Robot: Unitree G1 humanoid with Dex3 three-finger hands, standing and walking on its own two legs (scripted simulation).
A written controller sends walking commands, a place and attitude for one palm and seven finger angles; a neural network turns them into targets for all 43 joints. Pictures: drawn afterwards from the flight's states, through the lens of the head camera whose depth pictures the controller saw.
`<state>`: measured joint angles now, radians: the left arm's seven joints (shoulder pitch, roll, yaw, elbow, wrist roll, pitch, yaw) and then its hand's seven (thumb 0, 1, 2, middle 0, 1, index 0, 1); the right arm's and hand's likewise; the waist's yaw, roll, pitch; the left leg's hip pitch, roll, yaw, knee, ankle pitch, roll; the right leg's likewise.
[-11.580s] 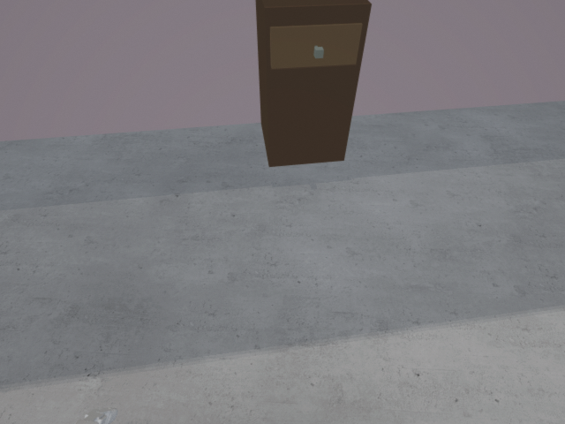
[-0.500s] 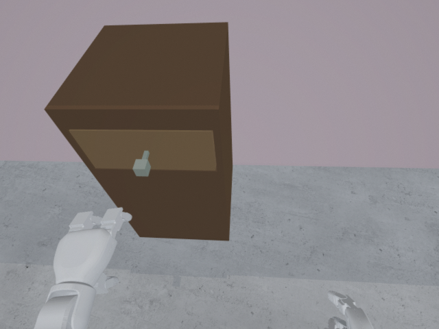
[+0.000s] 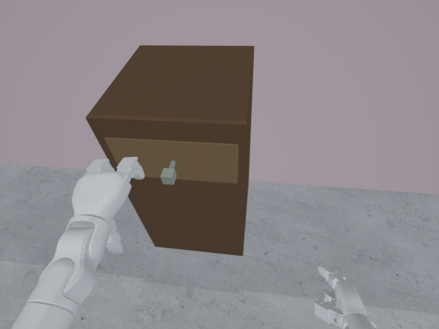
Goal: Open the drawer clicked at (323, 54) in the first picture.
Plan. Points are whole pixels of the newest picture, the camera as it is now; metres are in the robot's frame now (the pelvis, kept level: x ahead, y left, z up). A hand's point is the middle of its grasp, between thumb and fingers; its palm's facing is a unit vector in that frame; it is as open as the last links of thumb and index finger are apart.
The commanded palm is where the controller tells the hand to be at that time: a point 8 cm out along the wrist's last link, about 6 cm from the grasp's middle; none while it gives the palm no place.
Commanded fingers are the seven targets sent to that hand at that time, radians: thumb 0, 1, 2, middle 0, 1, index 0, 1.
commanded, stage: raise the hand with hooked fingers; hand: left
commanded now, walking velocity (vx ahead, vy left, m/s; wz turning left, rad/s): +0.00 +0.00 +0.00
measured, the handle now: (170, 171) +0.54 +0.24 -0.12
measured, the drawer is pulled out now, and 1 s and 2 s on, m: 0.00 0.00 0.00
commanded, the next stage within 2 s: move the hooked fingers above the handle in 0.46 s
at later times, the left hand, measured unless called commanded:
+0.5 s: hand (118, 199) +0.30 +0.23 +0.08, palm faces +0.07 -0.07 -1.00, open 13.9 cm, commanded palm +0.28 +0.24 +0.13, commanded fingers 0.00 -0.50 0.30 -0.30 -1.20 -0.30 -1.20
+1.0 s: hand (137, 186) +0.36 +0.23 +0.05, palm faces -0.03 -0.03 -1.00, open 13.9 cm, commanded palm +0.35 +0.24 +0.09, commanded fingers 0.00 -0.50 0.30 -0.30 -1.20 -0.30 -1.20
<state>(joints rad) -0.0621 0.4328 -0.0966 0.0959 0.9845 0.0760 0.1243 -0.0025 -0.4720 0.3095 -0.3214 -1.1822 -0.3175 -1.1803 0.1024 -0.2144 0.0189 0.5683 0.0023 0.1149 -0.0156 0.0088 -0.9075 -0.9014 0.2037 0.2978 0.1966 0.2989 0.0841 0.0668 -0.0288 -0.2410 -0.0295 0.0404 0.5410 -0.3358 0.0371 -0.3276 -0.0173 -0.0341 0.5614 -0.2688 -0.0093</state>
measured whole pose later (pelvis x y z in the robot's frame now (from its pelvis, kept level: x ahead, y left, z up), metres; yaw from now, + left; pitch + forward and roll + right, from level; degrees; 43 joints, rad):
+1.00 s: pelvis -0.01 -0.02 -0.01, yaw +1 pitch +9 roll +1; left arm -0.37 0.47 -0.03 0.52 1.01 -0.12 0.17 0.00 -0.49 0.30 -0.32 -1.20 -0.32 -1.20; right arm 0.20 -0.26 -0.05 0.64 0.01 0.10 -0.04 0.01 -0.91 -0.90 0.20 0.30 0.20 0.30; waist 0.03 0.05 -0.06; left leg -0.42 -0.01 0.02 0.60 -0.33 0.01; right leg -0.50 0.00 -0.05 0.62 -0.27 -0.04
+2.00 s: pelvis -0.01 +0.01 -0.05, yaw -1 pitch +24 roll -2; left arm -0.82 0.56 0.05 1.10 1.15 -0.19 0.37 0.00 -0.49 0.30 -0.32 -1.20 -0.32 -1.20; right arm 0.35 -0.26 -0.06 0.71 -0.05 0.14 0.00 0.00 -0.91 -0.90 0.21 0.30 0.20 0.30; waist -0.13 0.04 -0.16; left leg -0.90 0.00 0.03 0.96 -0.48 0.05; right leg -0.95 0.00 -0.05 0.89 -0.36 0.00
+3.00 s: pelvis -0.02 +0.01 -0.06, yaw -2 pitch +26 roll -3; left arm -0.90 0.63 0.05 1.19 1.13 -0.10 0.33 0.00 -0.49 0.30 -0.34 -1.21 -0.34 -1.23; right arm 0.33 -0.28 -0.02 0.67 -0.04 0.16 -0.01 0.00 -0.91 -0.90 0.21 0.30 0.20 0.30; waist -0.16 0.06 -0.14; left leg -0.97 0.01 0.03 1.00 -0.49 0.05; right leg -1.02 0.01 -0.04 0.91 -0.35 0.00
